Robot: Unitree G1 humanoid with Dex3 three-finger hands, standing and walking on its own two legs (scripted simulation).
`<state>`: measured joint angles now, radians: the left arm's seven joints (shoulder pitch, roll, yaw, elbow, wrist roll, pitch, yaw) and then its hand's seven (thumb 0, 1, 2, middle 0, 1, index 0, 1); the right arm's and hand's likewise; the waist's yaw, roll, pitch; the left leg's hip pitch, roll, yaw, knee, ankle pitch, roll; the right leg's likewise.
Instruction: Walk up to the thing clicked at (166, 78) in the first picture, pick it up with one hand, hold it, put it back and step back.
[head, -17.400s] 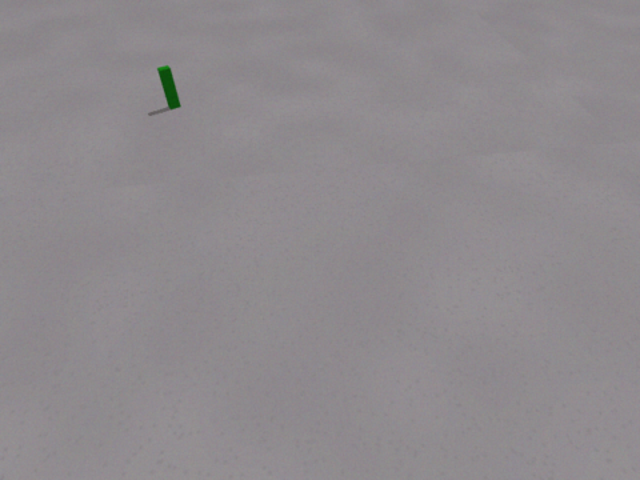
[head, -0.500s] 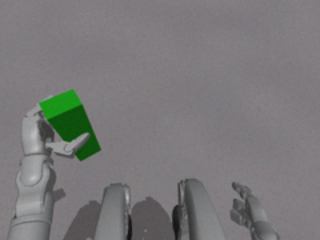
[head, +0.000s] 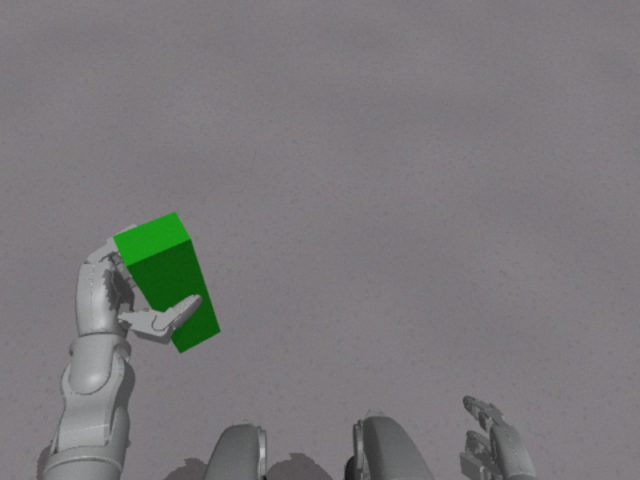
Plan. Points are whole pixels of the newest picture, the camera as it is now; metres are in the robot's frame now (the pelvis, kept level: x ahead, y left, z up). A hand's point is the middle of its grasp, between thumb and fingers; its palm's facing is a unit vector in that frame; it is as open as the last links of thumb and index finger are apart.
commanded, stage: hold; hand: left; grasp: from the side
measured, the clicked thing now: (178, 294) +0.34 +0.16 +0.02
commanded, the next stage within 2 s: crouch in 1.20 s
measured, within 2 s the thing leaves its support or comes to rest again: neither
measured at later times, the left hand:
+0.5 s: hand (161, 256) +0.35 +0.17 +0.08, palm faces +0.12 -0.99 -0.02, open 8.6 cm
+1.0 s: hand (162, 244) +0.36 +0.16 +0.10, palm faces +0.12 -0.99 -0.01, open 8.6 cm
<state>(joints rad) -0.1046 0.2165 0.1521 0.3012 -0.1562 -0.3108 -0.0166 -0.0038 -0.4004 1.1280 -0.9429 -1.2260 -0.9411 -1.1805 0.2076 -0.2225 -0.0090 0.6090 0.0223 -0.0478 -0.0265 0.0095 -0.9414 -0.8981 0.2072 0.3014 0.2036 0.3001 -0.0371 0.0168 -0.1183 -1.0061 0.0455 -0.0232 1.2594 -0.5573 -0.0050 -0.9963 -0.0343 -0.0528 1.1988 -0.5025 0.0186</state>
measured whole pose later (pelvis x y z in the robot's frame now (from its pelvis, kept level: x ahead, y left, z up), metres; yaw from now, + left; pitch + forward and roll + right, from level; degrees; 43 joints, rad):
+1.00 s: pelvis +0.02 -0.01 +0.06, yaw +0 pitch +9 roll -1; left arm -0.11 0.18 0.15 0.40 -0.16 -0.36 -0.03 0.00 -0.39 1.13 -0.92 -1.25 -0.92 -1.21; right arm 0.23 -0.22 -0.01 0.64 0.00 -0.01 -0.02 0.01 -0.94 -0.90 0.21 0.30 0.20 0.30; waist -0.03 0.01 -0.05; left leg -0.62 0.05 -0.01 0.93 -0.46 -0.02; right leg -0.63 -0.02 -0.05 0.90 -0.42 0.01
